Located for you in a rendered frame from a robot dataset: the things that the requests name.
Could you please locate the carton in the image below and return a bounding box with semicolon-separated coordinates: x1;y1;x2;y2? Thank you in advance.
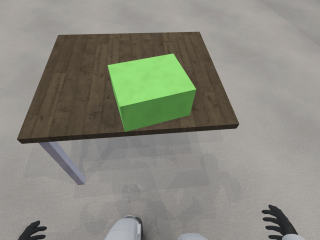
107;53;196;132

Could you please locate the table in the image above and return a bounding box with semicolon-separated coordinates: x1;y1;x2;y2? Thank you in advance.
17;31;239;185

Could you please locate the left robot shin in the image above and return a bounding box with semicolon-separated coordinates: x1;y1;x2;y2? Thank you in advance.
125;215;137;221

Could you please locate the right robot hand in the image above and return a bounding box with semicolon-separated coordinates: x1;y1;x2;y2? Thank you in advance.
261;204;298;240

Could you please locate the left robot hand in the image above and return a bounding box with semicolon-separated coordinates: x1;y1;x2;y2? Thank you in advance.
18;220;47;240

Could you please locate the left robot thigh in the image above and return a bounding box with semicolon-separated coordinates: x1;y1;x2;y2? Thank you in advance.
104;218;141;240

